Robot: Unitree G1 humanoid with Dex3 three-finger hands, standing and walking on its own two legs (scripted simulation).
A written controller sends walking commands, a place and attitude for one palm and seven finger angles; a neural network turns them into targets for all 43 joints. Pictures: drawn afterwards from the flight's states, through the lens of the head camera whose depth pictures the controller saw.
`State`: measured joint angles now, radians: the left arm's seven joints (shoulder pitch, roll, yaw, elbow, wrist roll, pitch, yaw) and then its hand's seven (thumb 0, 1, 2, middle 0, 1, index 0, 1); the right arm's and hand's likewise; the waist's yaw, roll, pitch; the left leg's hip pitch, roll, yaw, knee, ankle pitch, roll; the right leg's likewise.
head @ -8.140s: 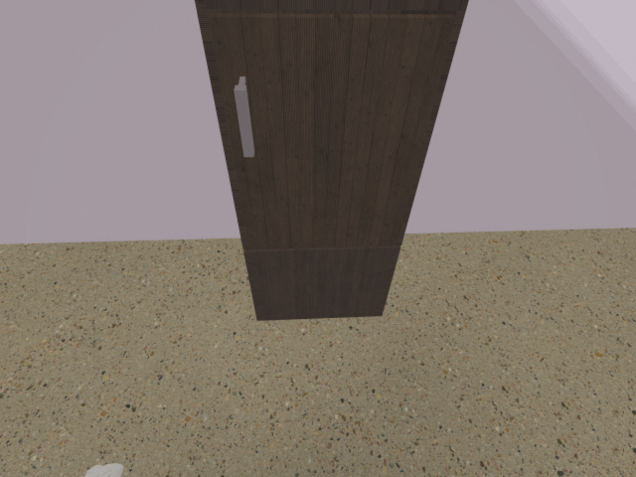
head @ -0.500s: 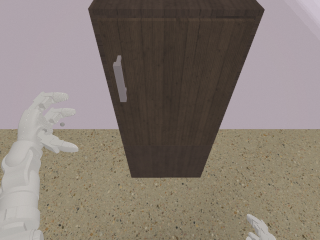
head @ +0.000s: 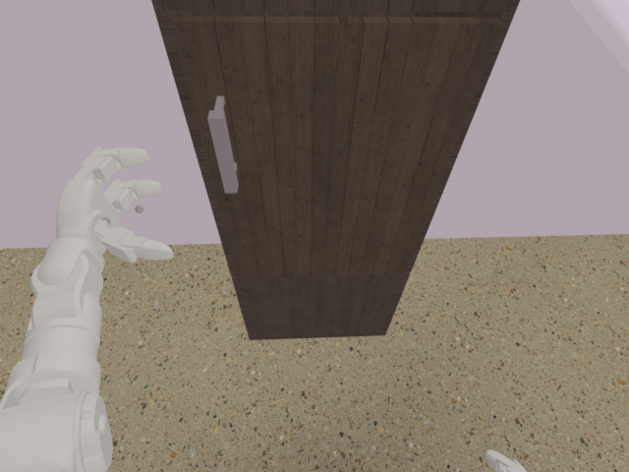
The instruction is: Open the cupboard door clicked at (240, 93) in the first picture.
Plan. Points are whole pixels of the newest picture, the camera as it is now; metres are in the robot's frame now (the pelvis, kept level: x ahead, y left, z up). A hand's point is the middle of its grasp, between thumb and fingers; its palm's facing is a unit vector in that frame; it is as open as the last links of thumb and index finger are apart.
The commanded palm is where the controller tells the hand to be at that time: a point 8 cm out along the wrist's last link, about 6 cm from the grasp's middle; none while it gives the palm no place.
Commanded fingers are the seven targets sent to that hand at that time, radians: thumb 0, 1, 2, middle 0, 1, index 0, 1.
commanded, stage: move the hooked fingers beside the handle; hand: left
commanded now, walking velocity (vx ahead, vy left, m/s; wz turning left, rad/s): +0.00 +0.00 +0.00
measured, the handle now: (226, 146) +0.55 +0.15 +0.10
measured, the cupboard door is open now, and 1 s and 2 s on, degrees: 0 0 0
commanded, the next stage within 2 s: slide the fingers in behind the handle in 1.40 s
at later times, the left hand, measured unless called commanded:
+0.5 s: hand (174, 175) +0.48 +0.21 +0.10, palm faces +0.06 -1.00 +0.02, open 14.0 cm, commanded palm +0.46 +0.26 +0.10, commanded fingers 0.00 -0.50 0.30 -0.30 -1.20 -0.30 -1.20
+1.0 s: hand (170, 174) +0.49 +0.22 +0.09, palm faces +0.09 -1.00 +0.01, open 14.0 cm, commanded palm +0.46 +0.26 +0.10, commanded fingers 0.00 -0.50 0.30 -0.30 -1.20 -0.30 -1.20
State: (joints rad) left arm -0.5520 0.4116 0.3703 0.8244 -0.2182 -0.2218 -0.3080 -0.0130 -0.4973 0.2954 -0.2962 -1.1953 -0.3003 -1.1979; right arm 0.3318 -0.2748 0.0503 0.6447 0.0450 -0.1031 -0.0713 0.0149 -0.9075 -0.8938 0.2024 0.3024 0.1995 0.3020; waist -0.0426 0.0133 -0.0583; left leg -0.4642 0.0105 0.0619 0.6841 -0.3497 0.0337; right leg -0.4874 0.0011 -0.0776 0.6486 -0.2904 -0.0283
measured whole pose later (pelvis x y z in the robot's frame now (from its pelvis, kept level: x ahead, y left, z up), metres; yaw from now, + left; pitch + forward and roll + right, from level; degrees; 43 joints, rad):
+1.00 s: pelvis +0.02 +0.00 -0.01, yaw -1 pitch +14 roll -2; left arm -0.78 0.49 0.43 1.08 -0.14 -0.31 -0.25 -0.01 -0.50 0.30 -0.30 -1.20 -0.30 -1.20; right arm 0.41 -0.27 0.03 0.63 0.02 0.03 -0.03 0.01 -0.91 -0.89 0.20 0.30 0.20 0.30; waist -0.11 0.01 -0.08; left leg -0.62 0.04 0.06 0.77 -0.41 0.03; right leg -0.63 0.03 -0.07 0.70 -0.32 -0.03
